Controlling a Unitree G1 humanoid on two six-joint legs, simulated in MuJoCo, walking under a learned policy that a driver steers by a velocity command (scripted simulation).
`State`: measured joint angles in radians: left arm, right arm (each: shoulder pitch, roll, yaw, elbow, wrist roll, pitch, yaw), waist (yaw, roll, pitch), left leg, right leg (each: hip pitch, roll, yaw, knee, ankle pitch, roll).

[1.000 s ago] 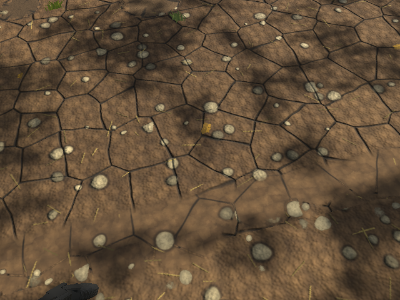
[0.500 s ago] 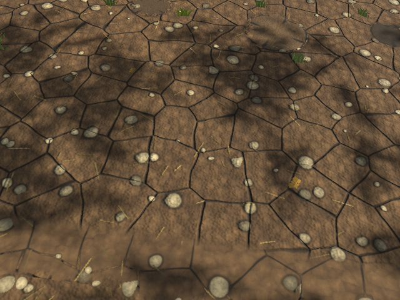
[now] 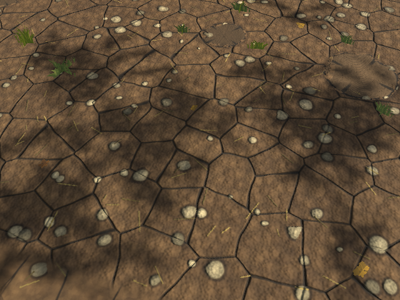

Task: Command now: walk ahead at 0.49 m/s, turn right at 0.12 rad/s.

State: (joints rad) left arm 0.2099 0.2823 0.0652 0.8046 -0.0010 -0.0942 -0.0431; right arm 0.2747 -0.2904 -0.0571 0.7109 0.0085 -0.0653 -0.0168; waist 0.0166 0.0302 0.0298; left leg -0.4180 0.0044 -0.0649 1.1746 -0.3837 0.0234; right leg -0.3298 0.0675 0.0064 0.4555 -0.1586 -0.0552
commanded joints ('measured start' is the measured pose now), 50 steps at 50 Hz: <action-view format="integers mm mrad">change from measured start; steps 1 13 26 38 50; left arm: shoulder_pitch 11 137 -2 -18 -76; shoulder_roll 108 163 56 147 140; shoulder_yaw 19 39 11 50 26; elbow -58 -38 -171 -222 -205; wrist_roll -6 -30 -19 -6 10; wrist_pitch -8 40 67 65 53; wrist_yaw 15 48 26 -18 37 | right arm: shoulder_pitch -25 -203 -40 2 25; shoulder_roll -83 -91 -104 -227 -104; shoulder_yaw -23 -21 -44 -80 -12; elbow -105 -157 -36 25 -17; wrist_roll -16 8 -16 29 -20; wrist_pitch -32 -57 -51 6 27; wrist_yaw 3 24 14 -8 -21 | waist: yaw -14 -3 -31 51 -60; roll -117 -123 52 49 -74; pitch -71 -43 0 -83 -189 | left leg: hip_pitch -211 166 324 433 -94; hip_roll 84 -2 265 235 88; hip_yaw -35 13 -42 258 13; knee -105 -712 -1022 -600 -101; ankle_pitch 42 324 370 1048 60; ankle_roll -11 -35 169 45 -112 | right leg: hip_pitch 219 78 -413 11 94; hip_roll -257 -203 -184 -12 -259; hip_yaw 398 352 87 -118 203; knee -242 -112 575 103 -113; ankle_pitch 46 -35 -34 53 702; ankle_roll -212 -106 83 -58 -237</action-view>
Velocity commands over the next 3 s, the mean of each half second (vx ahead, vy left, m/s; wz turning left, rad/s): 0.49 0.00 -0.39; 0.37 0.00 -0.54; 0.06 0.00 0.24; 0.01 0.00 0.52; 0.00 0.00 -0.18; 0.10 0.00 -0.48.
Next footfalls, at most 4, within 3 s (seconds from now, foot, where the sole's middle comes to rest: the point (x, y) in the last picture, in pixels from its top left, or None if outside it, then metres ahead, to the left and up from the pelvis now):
0.30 left None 0.32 0.14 -0.77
0.78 right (280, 289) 0.50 -0.21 -0.77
1.26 left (225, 247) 0.65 -0.03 -0.77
1.64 right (295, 276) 0.55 -0.26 -0.77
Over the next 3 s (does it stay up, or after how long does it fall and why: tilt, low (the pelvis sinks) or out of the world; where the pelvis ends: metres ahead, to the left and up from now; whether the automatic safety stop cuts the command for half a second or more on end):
stays up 0.55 -0.14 0.01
